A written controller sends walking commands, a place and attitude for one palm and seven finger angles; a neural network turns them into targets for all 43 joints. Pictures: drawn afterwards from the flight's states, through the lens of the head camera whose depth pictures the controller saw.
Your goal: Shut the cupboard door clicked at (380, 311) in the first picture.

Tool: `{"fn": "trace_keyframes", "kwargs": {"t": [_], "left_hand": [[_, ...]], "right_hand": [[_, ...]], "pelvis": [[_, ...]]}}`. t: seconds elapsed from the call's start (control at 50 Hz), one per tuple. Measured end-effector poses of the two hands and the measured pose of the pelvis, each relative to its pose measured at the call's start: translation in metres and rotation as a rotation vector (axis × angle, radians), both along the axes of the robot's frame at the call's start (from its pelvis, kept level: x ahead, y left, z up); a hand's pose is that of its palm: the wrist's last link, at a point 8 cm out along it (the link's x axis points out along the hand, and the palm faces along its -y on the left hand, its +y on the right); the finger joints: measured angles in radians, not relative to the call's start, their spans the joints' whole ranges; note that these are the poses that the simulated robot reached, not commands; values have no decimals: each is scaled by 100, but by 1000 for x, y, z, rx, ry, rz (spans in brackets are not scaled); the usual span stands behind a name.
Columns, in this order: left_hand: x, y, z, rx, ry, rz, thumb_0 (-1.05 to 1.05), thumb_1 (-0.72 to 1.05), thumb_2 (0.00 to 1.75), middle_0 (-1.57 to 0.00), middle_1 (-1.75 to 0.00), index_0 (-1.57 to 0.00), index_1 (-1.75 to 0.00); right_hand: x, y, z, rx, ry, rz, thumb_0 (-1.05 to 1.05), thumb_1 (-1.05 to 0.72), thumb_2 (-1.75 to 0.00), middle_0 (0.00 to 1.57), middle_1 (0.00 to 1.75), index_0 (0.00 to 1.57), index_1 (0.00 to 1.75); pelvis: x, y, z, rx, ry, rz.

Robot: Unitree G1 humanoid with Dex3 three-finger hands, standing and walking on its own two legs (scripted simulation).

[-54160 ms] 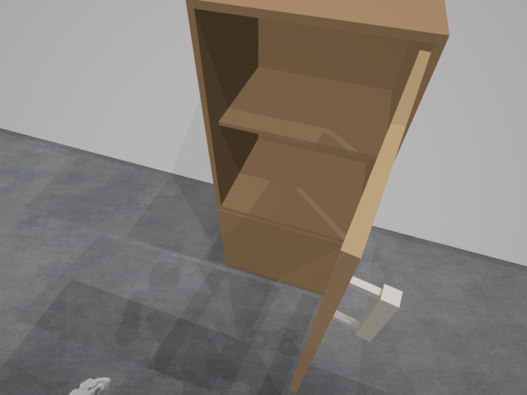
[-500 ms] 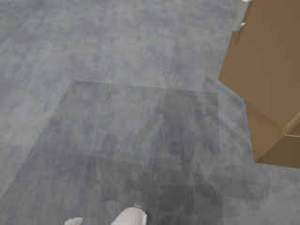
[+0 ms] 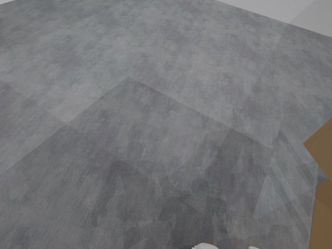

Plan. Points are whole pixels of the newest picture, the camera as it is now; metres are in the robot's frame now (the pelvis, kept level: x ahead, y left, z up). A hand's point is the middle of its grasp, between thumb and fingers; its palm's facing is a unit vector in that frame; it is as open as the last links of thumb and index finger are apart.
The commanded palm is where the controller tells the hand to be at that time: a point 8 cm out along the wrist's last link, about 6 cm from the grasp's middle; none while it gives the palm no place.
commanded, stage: walk to a spot facing it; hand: left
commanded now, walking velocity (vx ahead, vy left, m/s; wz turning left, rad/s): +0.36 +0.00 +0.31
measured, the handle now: out of the picture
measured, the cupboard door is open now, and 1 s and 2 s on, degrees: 44 44 44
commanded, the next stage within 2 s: turn to face it in 0.48 s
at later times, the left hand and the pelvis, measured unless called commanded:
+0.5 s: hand (122, 193) +0.28 +0.15 -0.15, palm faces +0.15 -0.97 -0.21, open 7.4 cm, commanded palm none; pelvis +0.20 -0.04 +0.00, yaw +12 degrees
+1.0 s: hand (109, 204) +0.25 +0.18 -0.17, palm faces +0.24 -0.96 -0.17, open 7.4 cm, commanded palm none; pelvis +0.29 +0.01 +0.00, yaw +7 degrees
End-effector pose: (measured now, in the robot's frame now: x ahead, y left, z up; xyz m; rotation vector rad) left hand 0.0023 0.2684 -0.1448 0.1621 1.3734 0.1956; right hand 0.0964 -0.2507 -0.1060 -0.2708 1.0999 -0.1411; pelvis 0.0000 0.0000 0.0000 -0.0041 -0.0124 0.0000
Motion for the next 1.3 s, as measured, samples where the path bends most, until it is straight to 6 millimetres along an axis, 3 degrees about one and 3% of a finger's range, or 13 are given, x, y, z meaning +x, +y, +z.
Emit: {"fn": "trace_keyframes", "kwargs": {"t": [0.12, 0.24, 0.32, 0.38, 0.44, 0.52, 0.6, 0.72, 0.82, 0.9, 1.0, 1.18, 1.3], "left_hand": [[84, -1, 18, -2, -160, -19, 1, 91, 90, -20, -29, -20, -30], [173, -22, 26, -3, -241, -61, 1, 91, 90, -20, -29, -20, -30], [237, -43, 26, 5, -288, -89, 1, 91, 90, -20, -29, -20, -30], [272, -57, 22, 22, -339, -80, 1, 91, 90, -20, -30, -20, -30], [276, -68, 25, 20, -333, -26, 1, 91, 90, -20, -30, -21, -30], [260, -78, 25, 6, -250, 70, 0, 90, 90, -20, -30, -21, -30], [243, -66, 25, 37, -203, 180, -1, 94, 90, -21, -30, -21, -30], [210, -59, 10, 9, -73, 260, -1, 93, 90, -20, -30, -20, -30], [193, -57, -12, -63, 59, 293, 0, 92, 90, -20, -29, -20, -30], [203, -53, -10, -94, 104, 273, 1, 91, 90, -20, -29, -20, -30], [237, -39, 2, -71, 66, 214, 1, 91, 90, -20, -30, -20, -30], [314, -23, 12, 62, -55, 46, 1, 91, 90, -20, -29, -20, -30], [352, -25, 25, 69, -53, -61, 1, 91, 90, -20, -29, -20, -30]], "right_hand": [[-24, 10, -8, 32, 157, -37, 1, -91, -90, 20, 30, 20, 30], [-40, 10, -24, 75, 319, -100, 1, -91, -90, 20, 30, 20, 30], [-34, 2, -39, 103, 426, -128, 1, -91, -90, 20, 30, 20, 30], [-12, -11, -52, 116, 489, -122, 1, -91, -90, 20, 30, 20, 30], [33, -22, -49, 106, 468, -80, 1, -91, -90, 20, 30, 20, 30], [117, -32, -38, 84, 367, -3, 1, -91, -90, 20, 30, 20, 30], [205, -28, -28, 57, 260, 97, 1, -91, -90, 20, 30, 20, 30], [315, 12, -17, 34, 91, 228, 1, -91, -90, 19, 30, 20, 30], [364, 60, -15, 52, -28, 276, 1, -91, -90, 19, 30, 20, 30], [367, 80, -14, 73, -32, 263, 0, -91, -90, 20, 30, 20, 30], [348, 75, -22, 106, 17, 183, 1, -91, -90, 20, 30, 20, 30], [301, 4, -54, 102, 111, -36, 1, -91, -90, 20, 30, 21, 30], [281, -28, -33, 47, 140, -136, 1, -91, -90, 20, 30, 20, 30]], "pelvis": [[35, 2, 9, 1, -4, 41], [84, -8, 5, 22, 6, 69], [127, -21, -5, 33, 17, 85], [158, -34, -16, 23, 14, 118], [178, -40, -9, 20, -1, 160], [206, -44, 3, 19, 6, 217], [230, -43, 8, 9, 15, 272], [259, -24, 5, -11, 10, 280], [282, 0, -7, -23, -4, 236], [287, 7, -3, -14, -9, 189], [289, 8, 1, -14, -6, 128], [301, -13, -14, 15, 5, 12], [309, -14, 2, 24, 32, -63]]}}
